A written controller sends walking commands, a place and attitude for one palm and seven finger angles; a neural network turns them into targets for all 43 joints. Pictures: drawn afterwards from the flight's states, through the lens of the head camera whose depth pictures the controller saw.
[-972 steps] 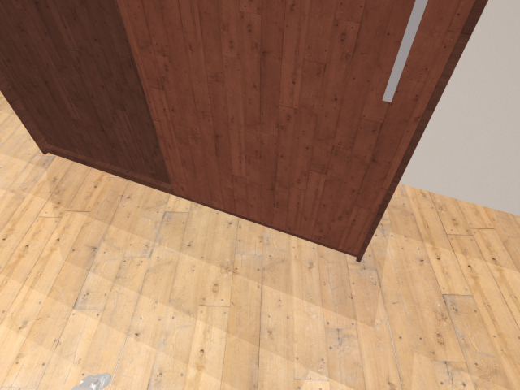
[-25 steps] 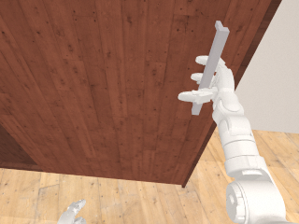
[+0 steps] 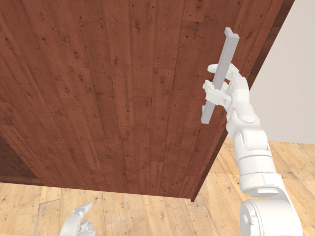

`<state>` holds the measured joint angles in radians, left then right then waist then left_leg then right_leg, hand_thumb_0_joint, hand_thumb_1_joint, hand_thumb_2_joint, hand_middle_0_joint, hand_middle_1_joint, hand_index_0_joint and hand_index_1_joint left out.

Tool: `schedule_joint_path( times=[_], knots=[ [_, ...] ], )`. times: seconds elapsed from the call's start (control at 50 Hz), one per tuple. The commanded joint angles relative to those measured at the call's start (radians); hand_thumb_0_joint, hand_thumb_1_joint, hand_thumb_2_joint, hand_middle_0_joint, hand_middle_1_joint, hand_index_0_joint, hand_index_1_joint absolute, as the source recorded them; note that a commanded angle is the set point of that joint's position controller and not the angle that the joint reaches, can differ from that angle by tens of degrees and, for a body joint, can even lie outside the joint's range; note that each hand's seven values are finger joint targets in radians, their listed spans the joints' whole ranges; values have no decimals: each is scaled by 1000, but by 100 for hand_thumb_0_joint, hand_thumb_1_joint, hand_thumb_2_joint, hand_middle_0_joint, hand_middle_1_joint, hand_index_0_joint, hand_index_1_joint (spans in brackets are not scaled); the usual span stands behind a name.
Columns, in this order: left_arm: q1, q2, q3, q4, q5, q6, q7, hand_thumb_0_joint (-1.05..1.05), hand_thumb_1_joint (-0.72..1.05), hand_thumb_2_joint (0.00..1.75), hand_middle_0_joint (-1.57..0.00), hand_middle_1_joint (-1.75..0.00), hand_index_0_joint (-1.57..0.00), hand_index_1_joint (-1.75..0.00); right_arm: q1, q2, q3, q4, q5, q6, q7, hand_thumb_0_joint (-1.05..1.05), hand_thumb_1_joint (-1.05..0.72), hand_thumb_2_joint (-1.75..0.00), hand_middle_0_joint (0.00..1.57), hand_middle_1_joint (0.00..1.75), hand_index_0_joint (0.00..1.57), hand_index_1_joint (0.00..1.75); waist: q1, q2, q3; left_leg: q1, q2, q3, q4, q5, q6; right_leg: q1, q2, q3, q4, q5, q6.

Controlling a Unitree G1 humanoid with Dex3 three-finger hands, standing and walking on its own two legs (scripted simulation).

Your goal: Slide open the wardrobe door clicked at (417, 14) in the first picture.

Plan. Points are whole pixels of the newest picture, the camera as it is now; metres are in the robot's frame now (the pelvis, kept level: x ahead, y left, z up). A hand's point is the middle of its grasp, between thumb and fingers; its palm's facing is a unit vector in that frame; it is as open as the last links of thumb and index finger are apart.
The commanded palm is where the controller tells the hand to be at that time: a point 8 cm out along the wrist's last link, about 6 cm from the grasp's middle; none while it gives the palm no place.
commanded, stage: grip the handle and tug to test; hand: right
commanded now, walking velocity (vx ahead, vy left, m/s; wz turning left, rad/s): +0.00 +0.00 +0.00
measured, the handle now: (215, 81) +0.48 -0.12 +0.18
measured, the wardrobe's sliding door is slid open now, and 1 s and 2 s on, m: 0.00 0.00 0.00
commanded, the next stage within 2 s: tug the door sideways, standing still in 0.76 s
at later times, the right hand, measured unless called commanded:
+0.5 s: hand (210, 91) +0.42 -0.09 +0.19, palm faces +0.01 +1.00 +0.01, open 5.9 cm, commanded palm +0.38 -0.15 +0.19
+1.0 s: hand (210, 92) +0.42 -0.09 +0.19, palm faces -0.01 +1.00 +0.01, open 6.0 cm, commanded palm +0.40 -0.13 +0.19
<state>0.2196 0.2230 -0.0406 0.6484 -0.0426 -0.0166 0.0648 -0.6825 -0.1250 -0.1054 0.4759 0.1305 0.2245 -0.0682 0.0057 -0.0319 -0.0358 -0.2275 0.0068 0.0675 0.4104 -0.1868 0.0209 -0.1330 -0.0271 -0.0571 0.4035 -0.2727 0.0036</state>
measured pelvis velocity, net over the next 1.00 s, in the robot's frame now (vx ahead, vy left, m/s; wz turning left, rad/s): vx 0.04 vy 0.00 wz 0.01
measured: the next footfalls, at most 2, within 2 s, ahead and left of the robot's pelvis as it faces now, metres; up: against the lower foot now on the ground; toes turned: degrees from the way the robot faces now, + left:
left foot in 2.00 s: +0.09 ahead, +0.17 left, +0.00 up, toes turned +1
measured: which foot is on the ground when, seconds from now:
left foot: down 0.00-1.00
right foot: down 0.00-1.00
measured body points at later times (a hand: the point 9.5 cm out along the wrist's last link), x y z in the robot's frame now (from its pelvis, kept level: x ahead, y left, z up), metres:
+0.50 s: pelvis +0.00 +0.00 +0.00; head -0.01 +0.01 +0.45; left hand +0.15 +0.23 -0.10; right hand +0.41 -0.15 +0.19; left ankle +0.02 +0.11 -0.74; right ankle -0.04 -0.12 -0.74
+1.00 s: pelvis +0.04 +0.00 +0.00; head +0.03 +0.01 +0.45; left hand +0.20 +0.23 -0.09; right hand +0.41 -0.15 +0.19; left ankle +0.02 +0.11 -0.74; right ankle -0.04 -0.12 -0.74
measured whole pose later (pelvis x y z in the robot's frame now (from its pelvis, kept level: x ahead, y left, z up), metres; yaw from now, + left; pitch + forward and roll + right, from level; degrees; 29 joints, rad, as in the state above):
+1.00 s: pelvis +0.04 +0.00 +0.00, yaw +1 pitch +1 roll +1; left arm 0.20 0.23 -0.03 0.60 -0.04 0.05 0.04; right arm -0.48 -0.10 -0.07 0.10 0.14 0.38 -0.07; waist 0.00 -0.04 -0.06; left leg -0.19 0.00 0.06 0.40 -0.23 0.01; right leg -0.09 -0.03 -0.06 0.39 -0.31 0.00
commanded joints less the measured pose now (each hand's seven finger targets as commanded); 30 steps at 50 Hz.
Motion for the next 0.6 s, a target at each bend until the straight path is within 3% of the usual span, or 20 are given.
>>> schedule_joint_path(
  times=[0.0, 0.04, 0.08, 0.1, 0.14, 0.2, 0.3, 0.32, 0.34, 0.38, 0.42, 0.44, 0.54, 0.58],
  knots=[
    [-91, 108, 35, -142, -2, -37, 14, 0, 90, 90, -20, -30, -20, -30, -477, -99, -5, -242, 13, -73, 22, 0, -90, -90, 45, 140, 45, 140, -2, 91, -297, 192, -6, -24, -14, 334, 9, 23, 27, 26, -21, 317, -31],
    [-90, 114, 36, -142, 1, -35, 16, 0, 90, 90, -20, -30, -20, -30, -467, -135, -35, -236, 12, -72, 20, 0, -90, -90, 45, 140, 45, 140, -9, 85, -308, 200, -7, -25, -14, 338, 10, 29, 26, 27, -23, 328, -31],
    [-89, 109, 33, -142, 0, -33, 16, 0, 90, 90, -20, -30, -20, -30, -492, -117, -17, -251, 14, -70, 21, 0, -90, -90, 45, 140, 45, 140, -3, 63, -308, 201, -4, -27, -14, 344, 11, 25, 30, 27, -22, 327, -30],
    [-87, 107, 33, -141, 2, -35, 15, 0, 90, 90, -20, -30, -20, -30, -479, -110, -17, -241, 13, -68, 20, 0, -90, -90, 45, 140, 45, 140, -7, 81, -310, 204, -6, -24, -9, 351, 12, 24, 30, 30, -21, 335, -30],
    [-92, 109, 36, -147, 1, -33, 13, 0, 90, 90, -20, -30, -20, -30, -447, -117, -26, -261, 13, -71, 19, 0, -90, -90, 45, 140, 45, 140, -17, 56, -327, 213, -7, -22, -5, 367, 14, 37, 29, 28, -20, 362, -28],
    [-88, 107, 34, -142, -1, -33, 11, 0, 90, 90, -20, -30, -20, -30, -475, -82, 12, -255, 12, -68, 21, 0, -90, -90, 45, 140, 45, 140, 0, 77, -297, 191, -8, -20, -13, 338, 12, 27, 27, 30, -25, 330, -26],
    [-84, 108, 36, -136, 1, -35, 15, 0, 90, 90, -20, -30, -20, -30, -490, -109, -14, -250, 11, -66, 12, 0, -90, -90, 45, 140, 45, 140, -1, 80, -306, 189, -7, -25, -17, 333, 10, 34, 28, 29, -21, 327, -29],
    [-86, 108, 35, -140, 1, -35, 14, 0, 90, 90, -20, -30, -20, -30, -481, -104, -9, -260, 10, -67, 14, 0, -90, -90, 45, 140, 45, 140, -6, 74, -318, 198, -7, -25, -13, 338, 11, 31, 29, 27, -23, 330, -29],
    [-86, 114, 38, -142, 2, -34, 14, 0, 90, 90, -20, -30, -20, -30, -450, -137, -42, -247, 11, -69, 12, 0, -90, -90, 45, 140, 45, 140, -16, 89, -317, 211, -8, -22, -13, 341, 12, 28, 28, 30, -26, 339, -29],
    [-95, 108, 33, -147, 1, -32, 14, 0, 90, 90, -20, -30, -20, -30, -407, -128, -43, -256, 18, -66, 19, 0, -90, -90, 45, 140, 45, 140, -24, 88, -320, 227, -5, -24, -12, 357, 12, 22, 28, 24, -27, 342, -29],
    [-97, 108, 34, -150, 0, -30, 13, 0, 90, 90, -20, -30, -20, -30, -411, -112, -24, -275, 18, -63, 26, 0, -90, -90, 45, 140, 45, 140, -18, 90, -312, 224, -6, -23, -13, 364, 11, 23, 26, 20, -30, 344, -29],
    [-102, 110, 35, -157, -1, -29, 12, 0, 90, 90, -20, -30, -20, -30, -378, -114, -33, -271, 22, -62, 27, 0, -90, -90, 45, 140, 45, 140, -30, 80, -307, 226, -7, -20, -13, 356, 14, 23, 26, 24, -31, 349, -27],
    [-118, 111, 37, -175, -3, -21, 6, 0, 90, 90, -20, -30, -20, -30, -290, -127, -49, -345, 24, -51, 31, 0, -90, -90, 45, 140, 45, 140, -45, 74, -319, 253, -7, -22, -8, 392, 14, 31, 24, 15, -32, 377, -25],
    [-120, 106, 35, -181, -1, -20, 2, 0, 90, 90, -20, -30, -20, -30, -274, -99, -27, -385, 26, -42, 32, 0, -90, -90, 45, 140, 45, 140, -41, 74, -319, 254, -7, -20, -5, 416, 15, 39, 23, 15, -29, 399, -26]
  ],
)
